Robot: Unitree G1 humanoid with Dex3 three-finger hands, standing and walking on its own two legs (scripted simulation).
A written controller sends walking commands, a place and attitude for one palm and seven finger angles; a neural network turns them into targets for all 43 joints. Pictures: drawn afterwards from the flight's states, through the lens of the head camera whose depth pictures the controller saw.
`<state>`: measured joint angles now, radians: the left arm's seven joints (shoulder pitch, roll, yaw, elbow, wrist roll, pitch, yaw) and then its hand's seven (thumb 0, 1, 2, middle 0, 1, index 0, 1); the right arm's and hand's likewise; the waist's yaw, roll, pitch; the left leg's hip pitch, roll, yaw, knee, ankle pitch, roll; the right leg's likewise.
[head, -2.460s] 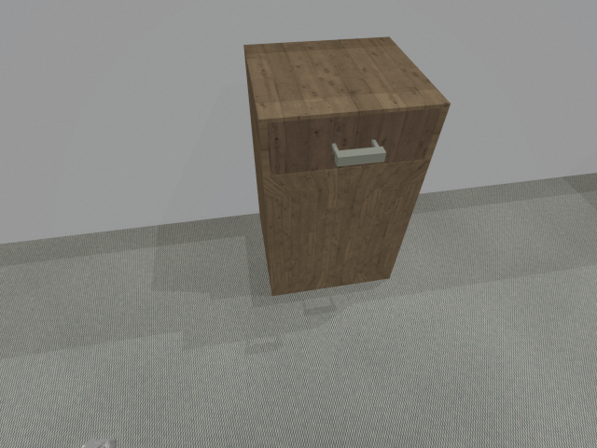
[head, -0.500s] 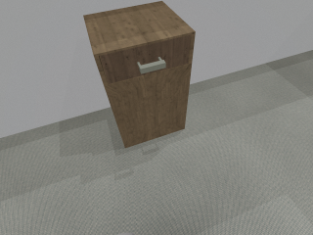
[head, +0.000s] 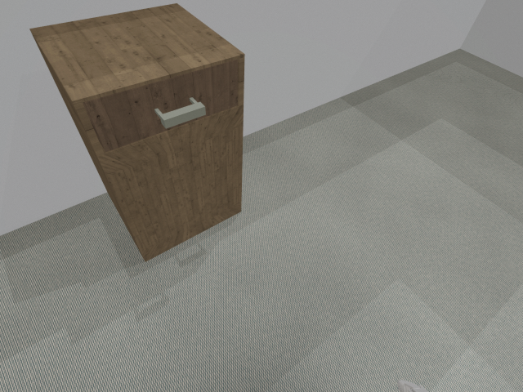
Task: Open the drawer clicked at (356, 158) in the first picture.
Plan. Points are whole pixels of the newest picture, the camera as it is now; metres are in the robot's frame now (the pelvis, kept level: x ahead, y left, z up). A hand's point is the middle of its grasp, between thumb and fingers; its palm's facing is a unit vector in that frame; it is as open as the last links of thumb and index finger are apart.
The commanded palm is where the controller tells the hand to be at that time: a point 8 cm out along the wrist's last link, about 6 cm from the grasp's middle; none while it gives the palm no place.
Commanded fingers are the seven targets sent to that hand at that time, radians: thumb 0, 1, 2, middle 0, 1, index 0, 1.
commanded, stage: walk to a spot facing it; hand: left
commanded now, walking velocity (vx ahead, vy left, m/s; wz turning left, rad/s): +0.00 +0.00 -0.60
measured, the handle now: (179, 110) +0.81 +0.31 -0.07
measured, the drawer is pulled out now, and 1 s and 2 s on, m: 0.00 0.00 0.00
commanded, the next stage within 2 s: none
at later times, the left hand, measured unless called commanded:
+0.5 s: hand (193, 379) +0.17 +0.13 -0.15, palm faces -0.34 -0.91 -0.25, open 7.4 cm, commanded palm none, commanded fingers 0.00 0.90 0.90 -0.20 -0.30 -0.20 -0.30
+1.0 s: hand (219, 333) +0.25 +0.10 -0.16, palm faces -0.58 -0.80 -0.13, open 7.4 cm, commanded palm none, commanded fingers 0.00 0.90 0.90 -0.20 -0.30 -0.20 -0.30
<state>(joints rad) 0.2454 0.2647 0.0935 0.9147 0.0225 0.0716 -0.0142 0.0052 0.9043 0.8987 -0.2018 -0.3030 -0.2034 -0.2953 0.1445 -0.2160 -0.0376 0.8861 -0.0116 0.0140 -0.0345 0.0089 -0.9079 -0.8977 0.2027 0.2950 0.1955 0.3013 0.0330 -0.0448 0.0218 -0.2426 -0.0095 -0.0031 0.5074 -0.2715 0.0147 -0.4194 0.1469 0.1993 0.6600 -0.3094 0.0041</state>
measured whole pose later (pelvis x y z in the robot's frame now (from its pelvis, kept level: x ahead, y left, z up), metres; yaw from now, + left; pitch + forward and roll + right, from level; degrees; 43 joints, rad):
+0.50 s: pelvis -0.02 -0.02 -0.01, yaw -20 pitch -1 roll -1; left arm 0.13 0.21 0.06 0.89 0.02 0.04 -0.01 0.00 0.91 0.90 -0.20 -0.30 -0.20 -0.30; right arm 0.27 -0.26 -0.06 0.98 -0.02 0.07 -0.02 0.01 -0.91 -0.90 0.20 0.29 0.19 0.30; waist -0.04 0.05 0.09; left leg -0.44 0.13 0.08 1.03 -0.48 -0.07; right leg -0.27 0.01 -0.02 0.58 -0.30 0.00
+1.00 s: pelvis +0.08 -0.02 +0.01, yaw -38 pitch +0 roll -3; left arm 0.23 0.22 0.10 0.96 0.04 0.06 -0.06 0.01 0.91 0.90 -0.20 -0.30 -0.20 -0.29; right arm 0.44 -0.14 -0.02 1.02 -0.02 -0.06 -0.03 0.01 -0.91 -0.90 0.20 0.30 0.20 0.30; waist -0.02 -0.04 0.02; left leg -0.04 0.10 0.31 0.35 -0.31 0.02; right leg -0.62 -0.07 -0.03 1.15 -0.17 0.04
